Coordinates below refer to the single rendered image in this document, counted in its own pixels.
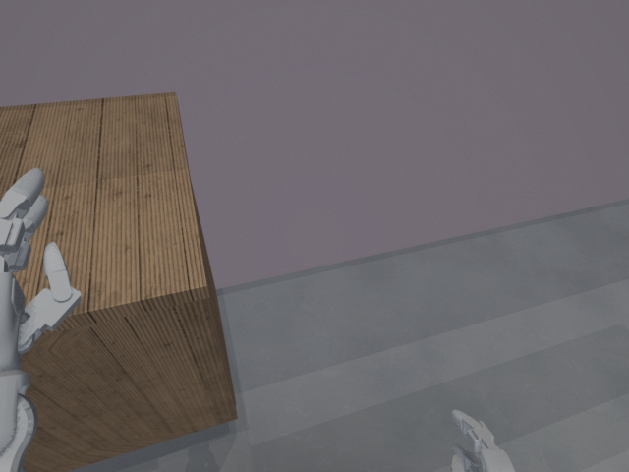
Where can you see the left robot hand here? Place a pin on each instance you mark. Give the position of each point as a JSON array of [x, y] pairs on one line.
[[21, 212]]

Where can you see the robot left forearm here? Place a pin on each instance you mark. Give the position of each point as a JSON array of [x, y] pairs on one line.
[[18, 420]]

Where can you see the right robot hand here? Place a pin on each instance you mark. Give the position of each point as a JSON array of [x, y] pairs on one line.
[[480, 439]]

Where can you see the counter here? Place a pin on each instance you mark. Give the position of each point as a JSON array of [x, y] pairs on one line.
[[142, 358]]

